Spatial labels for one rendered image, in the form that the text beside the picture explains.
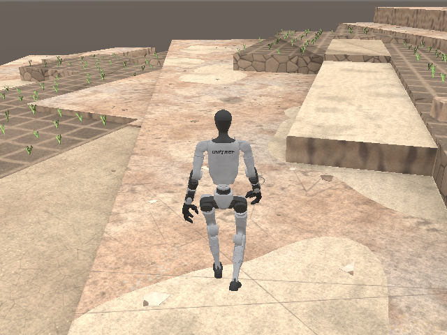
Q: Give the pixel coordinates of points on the robot right hand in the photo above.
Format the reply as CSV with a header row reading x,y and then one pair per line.
x,y
251,194

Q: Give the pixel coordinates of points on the right robot upper arm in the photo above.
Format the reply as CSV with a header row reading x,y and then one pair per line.
x,y
248,158

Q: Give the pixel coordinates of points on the right robot foot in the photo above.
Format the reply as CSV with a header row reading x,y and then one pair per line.
x,y
234,285

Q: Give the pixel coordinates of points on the robot left hand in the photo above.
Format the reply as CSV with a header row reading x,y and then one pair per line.
x,y
185,211

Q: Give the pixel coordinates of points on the robot head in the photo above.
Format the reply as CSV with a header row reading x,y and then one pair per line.
x,y
223,120

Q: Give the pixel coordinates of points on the left robot upper arm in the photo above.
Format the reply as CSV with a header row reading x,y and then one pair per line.
x,y
198,159

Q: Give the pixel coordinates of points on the robot right forearm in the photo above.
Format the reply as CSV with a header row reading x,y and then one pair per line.
x,y
255,183

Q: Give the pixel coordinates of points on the robot left forearm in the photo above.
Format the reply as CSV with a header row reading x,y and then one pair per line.
x,y
191,189

